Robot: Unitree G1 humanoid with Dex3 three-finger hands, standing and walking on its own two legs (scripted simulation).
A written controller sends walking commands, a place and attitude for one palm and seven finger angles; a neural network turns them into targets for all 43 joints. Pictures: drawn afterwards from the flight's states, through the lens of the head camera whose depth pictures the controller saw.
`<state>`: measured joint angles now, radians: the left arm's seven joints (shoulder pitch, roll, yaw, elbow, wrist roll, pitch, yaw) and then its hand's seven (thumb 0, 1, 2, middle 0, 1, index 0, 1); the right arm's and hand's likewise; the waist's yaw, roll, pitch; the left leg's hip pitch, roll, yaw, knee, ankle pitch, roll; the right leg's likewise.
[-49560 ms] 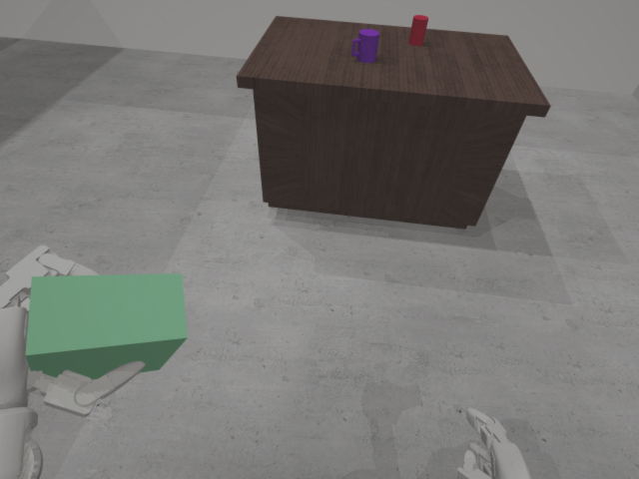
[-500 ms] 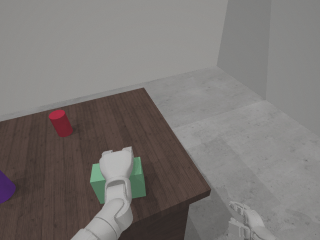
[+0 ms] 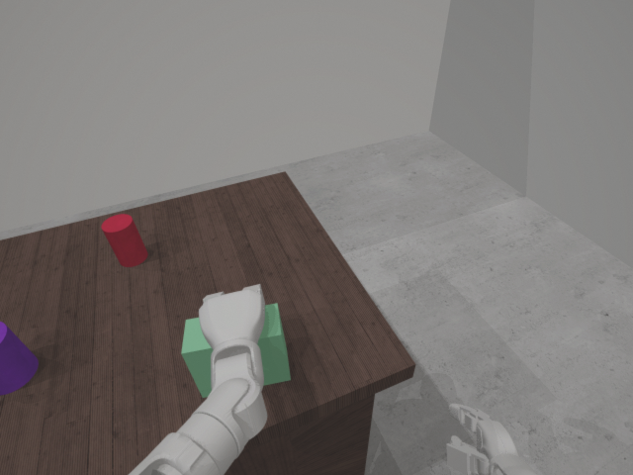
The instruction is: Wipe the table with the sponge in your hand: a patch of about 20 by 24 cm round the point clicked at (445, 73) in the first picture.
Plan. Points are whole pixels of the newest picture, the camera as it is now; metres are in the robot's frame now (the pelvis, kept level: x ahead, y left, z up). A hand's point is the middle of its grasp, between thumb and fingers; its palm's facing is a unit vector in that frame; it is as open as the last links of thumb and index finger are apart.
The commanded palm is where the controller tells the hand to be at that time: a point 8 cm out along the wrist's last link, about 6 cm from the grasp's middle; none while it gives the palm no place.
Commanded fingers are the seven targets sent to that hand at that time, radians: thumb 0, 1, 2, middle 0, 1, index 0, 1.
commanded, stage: slide back across to the middle lane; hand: left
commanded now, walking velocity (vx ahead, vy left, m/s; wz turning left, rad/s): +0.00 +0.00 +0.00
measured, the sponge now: (242, 357) +0.30 +0.16 -0.04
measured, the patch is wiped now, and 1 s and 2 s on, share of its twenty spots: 1.00 1.00 1.00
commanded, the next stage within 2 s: wipe forward along the middle lane in 0.56 s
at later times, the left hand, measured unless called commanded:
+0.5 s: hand (216, 350) +0.28 +0.18 +0.02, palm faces -0.02 -0.14 -0.99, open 10.3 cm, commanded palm +0.23 +0.20 +0.06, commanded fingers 0.00 0.10 1.30 -1.20 -1.60 -1.20 -1.60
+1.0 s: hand (191, 350) +0.28 +0.22 +0.01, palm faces -0.06 -0.09 -0.99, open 10.2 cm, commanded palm +0.26 +0.22 +0.05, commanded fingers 0.00 0.10 1.30 -1.20 -1.60 -1.20 -1.60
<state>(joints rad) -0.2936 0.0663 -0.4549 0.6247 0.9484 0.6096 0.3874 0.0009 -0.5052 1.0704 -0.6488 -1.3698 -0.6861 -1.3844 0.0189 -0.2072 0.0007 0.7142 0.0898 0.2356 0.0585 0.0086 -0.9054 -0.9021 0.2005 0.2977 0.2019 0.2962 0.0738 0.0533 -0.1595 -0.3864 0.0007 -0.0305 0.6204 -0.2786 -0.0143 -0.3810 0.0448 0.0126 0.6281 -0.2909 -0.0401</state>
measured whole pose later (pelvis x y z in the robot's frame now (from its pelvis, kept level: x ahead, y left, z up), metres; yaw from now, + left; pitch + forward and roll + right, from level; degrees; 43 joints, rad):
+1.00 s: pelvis +0.00 +0.00 +0.00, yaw +0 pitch +1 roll +0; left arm -0.14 0.21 -0.27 0.44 1.01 0.47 0.25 -0.04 -0.54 1.07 -0.71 -1.30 -0.75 -1.31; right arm 0.04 -0.23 0.01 0.72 0.08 0.14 -0.03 0.01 -0.90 -0.90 0.20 0.30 0.20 0.30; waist 0.08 0.07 -0.11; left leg -0.33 0.00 -0.03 0.57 -0.26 -0.01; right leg -0.33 0.05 0.02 0.58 -0.27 -0.04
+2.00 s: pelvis -0.02 -0.02 -0.02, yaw +0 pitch +12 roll -1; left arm -0.66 0.39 -0.06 1.08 1.00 0.27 0.31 0.02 -0.59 1.11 -0.75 -1.26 -0.78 -1.30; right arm 0.20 -0.26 0.00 0.75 0.08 0.10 -0.05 0.01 -0.90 -0.90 0.20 0.30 0.20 0.30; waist -0.03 0.06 -0.15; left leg -0.66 0.02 -0.08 0.74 -0.29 0.00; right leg -0.64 0.08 -0.02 0.71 -0.28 -0.06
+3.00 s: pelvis +0.03 +0.03 +0.00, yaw -1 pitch +12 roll -2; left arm -0.57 0.44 0.03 0.98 1.04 0.23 0.28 0.01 -0.56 1.11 -0.70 -1.32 -0.72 -1.37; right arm 0.21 -0.24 -0.01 0.71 0.08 0.13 0.00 0.01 -0.90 -0.90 0.20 0.30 0.20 0.30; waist -0.03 0.04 -0.16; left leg -0.57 -0.01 -0.03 0.69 -0.33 0.03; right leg -0.52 0.05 0.03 0.60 -0.29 0.00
